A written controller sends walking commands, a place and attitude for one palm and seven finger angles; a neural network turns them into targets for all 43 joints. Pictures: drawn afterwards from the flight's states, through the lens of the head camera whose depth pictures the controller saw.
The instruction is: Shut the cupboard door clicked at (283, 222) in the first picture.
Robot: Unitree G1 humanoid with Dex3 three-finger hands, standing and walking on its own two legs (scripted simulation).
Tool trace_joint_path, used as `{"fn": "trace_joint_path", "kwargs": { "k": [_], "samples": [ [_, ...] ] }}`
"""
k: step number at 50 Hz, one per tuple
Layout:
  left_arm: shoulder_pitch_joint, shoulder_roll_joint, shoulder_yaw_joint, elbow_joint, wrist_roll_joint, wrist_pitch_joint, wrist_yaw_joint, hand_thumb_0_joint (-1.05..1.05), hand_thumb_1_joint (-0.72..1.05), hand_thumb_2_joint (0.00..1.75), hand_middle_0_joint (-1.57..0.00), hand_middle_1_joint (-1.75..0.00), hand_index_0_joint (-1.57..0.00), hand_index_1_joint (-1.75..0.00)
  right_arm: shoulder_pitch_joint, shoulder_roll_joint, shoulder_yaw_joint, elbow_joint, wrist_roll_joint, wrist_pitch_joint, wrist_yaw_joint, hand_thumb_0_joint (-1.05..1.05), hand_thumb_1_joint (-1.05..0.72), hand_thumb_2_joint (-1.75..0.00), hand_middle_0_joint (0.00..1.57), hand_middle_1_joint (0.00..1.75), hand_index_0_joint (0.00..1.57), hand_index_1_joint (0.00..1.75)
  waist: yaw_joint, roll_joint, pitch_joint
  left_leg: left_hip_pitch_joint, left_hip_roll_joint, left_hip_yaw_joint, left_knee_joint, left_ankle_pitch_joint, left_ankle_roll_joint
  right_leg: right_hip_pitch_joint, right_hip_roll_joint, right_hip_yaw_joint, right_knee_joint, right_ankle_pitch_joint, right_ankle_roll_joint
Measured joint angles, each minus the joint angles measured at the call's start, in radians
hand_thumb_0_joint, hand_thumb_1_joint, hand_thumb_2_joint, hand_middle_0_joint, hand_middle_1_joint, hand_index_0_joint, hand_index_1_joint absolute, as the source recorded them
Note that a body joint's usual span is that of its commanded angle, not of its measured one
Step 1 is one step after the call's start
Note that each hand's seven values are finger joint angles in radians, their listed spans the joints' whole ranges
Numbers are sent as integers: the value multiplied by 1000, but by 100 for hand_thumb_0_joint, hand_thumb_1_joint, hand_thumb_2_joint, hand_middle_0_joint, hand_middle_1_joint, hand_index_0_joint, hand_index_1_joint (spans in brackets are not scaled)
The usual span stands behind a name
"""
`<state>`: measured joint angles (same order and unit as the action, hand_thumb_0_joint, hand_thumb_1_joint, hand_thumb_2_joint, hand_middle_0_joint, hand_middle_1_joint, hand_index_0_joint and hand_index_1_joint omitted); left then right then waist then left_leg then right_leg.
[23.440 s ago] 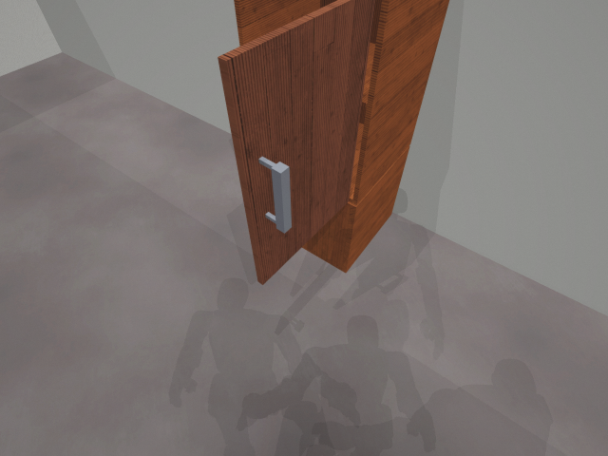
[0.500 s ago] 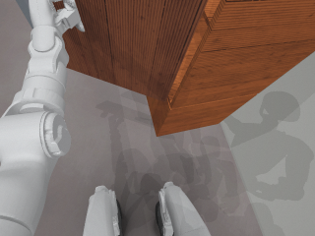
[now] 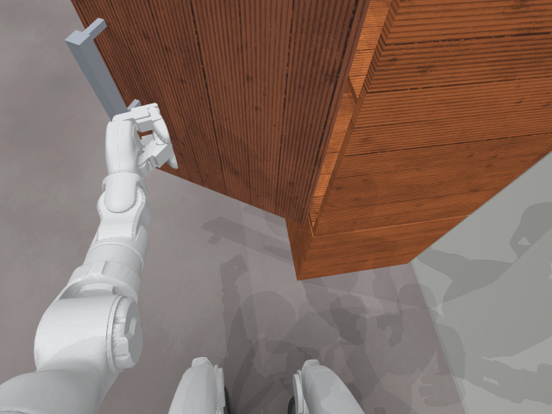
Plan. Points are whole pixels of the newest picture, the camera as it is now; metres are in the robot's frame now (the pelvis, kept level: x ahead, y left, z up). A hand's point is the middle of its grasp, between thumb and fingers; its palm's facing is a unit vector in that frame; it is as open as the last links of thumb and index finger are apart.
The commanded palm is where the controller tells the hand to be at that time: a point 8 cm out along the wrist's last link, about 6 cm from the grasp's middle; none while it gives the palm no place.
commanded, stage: pull the fist back off the door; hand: left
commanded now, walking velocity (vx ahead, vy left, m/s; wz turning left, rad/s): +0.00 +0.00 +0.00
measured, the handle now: (112, 78) +0.62 +0.21 +0.06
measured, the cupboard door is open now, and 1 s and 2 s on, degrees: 58 58 58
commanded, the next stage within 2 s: draw the hand back to the body in 0.18 s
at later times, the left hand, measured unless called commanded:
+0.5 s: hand (147, 160) +0.44 +0.13 +0.09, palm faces +0.07 -0.99 -0.07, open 3.1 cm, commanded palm +0.39 +0.18 +0.10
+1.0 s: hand (11, 249) +0.30 +0.21 +0.17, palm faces +0.12 -0.97 -0.23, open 3.1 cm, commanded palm +0.26 +0.26 +0.19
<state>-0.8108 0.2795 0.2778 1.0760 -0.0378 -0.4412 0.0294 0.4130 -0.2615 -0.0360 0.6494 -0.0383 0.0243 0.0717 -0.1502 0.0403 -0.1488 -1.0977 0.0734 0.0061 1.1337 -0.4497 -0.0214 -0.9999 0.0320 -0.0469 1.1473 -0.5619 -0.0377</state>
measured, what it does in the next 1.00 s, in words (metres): rises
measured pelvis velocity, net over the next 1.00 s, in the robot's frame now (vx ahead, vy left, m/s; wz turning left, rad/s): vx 0.01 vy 0.02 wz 0.01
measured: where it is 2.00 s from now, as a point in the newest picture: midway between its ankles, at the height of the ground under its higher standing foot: outside the picture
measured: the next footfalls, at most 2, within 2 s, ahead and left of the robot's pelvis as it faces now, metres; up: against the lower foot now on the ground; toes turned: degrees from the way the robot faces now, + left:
none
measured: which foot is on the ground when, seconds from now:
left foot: down 0.00-1.00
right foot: down 0.00-1.00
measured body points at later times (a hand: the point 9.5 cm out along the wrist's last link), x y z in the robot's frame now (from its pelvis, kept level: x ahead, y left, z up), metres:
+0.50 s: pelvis +0.00 +0.00 +0.02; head +0.09 -0.02 +0.46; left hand +0.43 +0.19 +0.10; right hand +0.06 -0.24 -0.12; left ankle +0.04 +0.14 -0.64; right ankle -0.02 -0.10 -0.64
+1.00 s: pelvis +0.01 +0.02 +0.08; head +0.00 +0.01 +0.53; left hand +0.28 +0.26 +0.19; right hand +0.20 -0.21 +0.00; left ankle +0.04 +0.14 -0.64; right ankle -0.02 -0.10 -0.64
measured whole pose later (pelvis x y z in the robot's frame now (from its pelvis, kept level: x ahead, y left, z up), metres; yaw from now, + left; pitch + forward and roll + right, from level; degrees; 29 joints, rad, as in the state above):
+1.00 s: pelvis +0.01 +0.02 +0.08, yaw +1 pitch +2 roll +0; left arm 0.05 0.29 0.06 0.08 -0.09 -0.10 0.02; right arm 0.17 -0.22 0.02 0.55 0.06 0.03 -0.09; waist 0.01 0.03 -0.06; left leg -0.40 0.02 0.05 0.64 -0.28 0.01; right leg -0.31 -0.01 -0.02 0.64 -0.37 0.00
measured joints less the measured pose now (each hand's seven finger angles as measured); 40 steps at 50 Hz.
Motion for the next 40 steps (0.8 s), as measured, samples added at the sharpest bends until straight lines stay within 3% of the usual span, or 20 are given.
{"fn": "trace_joint_path", "kwargs": {
  "k": [4,8,13,18,22,25,30,33,40],
  "samples": [
    [78,-53,-47,-89,-29,-26,-11,2,90,90,-129,-150,-129,-150,-51,-9,-15,7,11,-5,-17,1,-90,-90,20,30,20,30,27,-11,10,19,-8,-9,-8,2,-4,23,-6,-10,-6,-4,-3],
    [104,-85,-94,-136,-27,-50,-1,2,90,90,-130,-150,-130,-150,-104,-8,-20,15,17,-17,-31,1,-90,-90,20,30,20,30,41,-14,5,35,-13,-13,-8,-1,-6,41,-11,-14,-5,-10,-4],
    [40,-84,-110,-65,-4,-26,14,2,90,90,-130,-150,-130,-150,-156,8,-6,12,19,-17,-37,1,-90,-90,19,30,20,30,39,-11,-9,41,-16,-11,-4,-1,-5,45,-14,-12,4,-14,-3],
    [4,-76,-60,-17,-11,8,15,2,90,90,-130,-150,-130,-150,-158,30,17,-12,17,-5,-34,1,-90,-90,20,30,20,30,30,-8,-9,42,-14,0,-9,4,-3,38,-13,0,7,-7,-1],
    [139,-75,-21,-174,-33,0,-6,2,90,90,-129,-150,-129,-150,-116,43,22,-35,24,11,-34,1,-90,-90,20,30,20,30,42,-2,-6,90,-9,25,-44,10,-1,71,-9,24,-19,4,2],
    [275,-69,-46,-311,-51,9,-28,2,90,90,-129,-150,-129,-150,-77,44,23,-36,39,19,-38,1,-90,-90,20,30,20,30,67,6,2,162,-11,37,-91,20,3,138,-11,35,-65,17,6],
    [435,-68,-108,-468,-121,86,-77,2,90,90,-129,-150,-129,-150,-48,33,29,-19,71,24,-62,1,-90,-90,20,30,20,30,101,13,17,296,-21,28,-182,49,9,283,-17,24,-169,50,13],
    [484,-71,-135,-520,-150,119,-96,2,90,90,-130,-150,-130,-150,-62,22,32,-13,83,10,-80,1,-90,-90,20,30,20,30,107,7,24,359,-26,17,-227,68,11,356,-19,12,-226,71,15],
    [610,-67,-168,-680,-161,153,-126,2,90,90,-128,-148,-128,-149,-143,-5,27,-50,95,-31,-99,1,-90,-90,20,30,20,30,113,-6,37,464,-32,23,-290,92,19,463,-24,17,-301,105,24]
  ]
}}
